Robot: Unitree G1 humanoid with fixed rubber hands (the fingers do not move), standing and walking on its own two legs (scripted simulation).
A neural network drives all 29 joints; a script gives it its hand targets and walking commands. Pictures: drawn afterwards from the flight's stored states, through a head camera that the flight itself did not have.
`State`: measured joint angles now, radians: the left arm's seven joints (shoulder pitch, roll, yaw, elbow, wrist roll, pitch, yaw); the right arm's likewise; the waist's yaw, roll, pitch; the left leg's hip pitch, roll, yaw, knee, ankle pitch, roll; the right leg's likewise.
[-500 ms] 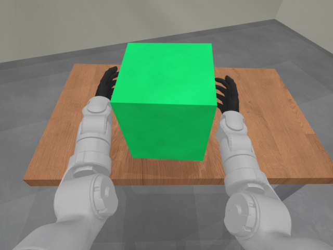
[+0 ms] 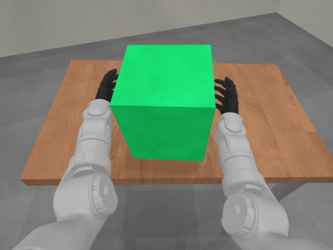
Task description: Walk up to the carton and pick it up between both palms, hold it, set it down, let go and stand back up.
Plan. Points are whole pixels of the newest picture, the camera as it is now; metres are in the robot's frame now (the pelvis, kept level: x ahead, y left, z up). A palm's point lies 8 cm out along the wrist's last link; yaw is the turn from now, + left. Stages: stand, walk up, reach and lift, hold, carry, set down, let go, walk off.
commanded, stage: set down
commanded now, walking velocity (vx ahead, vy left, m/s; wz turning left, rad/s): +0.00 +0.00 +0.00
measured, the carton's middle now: (168, 107) +0.46 +0.00 +0.06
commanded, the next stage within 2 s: none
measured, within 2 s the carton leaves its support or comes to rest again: rests again in 0.94 s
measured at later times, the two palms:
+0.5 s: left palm (105, 103) +0.44 +0.16 +0.10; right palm (228, 113) +0.40 -0.14 +0.11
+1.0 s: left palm (107, 104) +0.44 +0.15 +0.10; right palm (227, 117) +0.40 -0.14 +0.10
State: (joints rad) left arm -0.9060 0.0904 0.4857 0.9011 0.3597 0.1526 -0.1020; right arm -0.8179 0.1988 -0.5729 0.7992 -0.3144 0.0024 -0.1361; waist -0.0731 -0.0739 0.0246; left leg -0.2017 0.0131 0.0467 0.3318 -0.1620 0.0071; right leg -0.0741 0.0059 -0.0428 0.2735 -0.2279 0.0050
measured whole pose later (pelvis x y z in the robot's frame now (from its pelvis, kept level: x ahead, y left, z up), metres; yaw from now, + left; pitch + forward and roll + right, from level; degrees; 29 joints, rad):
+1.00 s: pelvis +0.00 +0.00 +0.00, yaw +0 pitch +2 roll +0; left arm -0.91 0.09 0.58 0.94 0.40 0.06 -0.13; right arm -0.82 0.24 -0.64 0.80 -0.41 -0.01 -0.12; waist -0.07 -0.07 0.04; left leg -0.21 0.02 0.05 0.33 -0.16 0.00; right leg -0.09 0.01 -0.04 0.28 -0.23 0.00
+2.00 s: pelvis +0.00 +0.00 +0.00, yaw -1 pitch +13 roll +0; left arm -0.95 0.19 0.31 1.27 0.20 -0.10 0.01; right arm -0.81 0.04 -0.37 1.07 -0.15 -0.12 -0.19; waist -0.07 -0.07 -0.13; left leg -0.43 0.02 0.06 0.33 -0.14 0.00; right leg -0.34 0.01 -0.04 0.35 -0.22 0.01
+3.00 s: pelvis -0.06 +0.00 +0.00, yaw -1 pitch +6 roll -1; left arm -0.82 0.25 0.14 1.25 0.00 -0.15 -0.05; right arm -0.66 -0.05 -0.02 1.09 0.17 -0.16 -0.24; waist -0.07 -0.07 -0.09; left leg -0.39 0.03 0.06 0.35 -0.07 0.01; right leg -0.29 0.02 -0.04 0.35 -0.16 -0.01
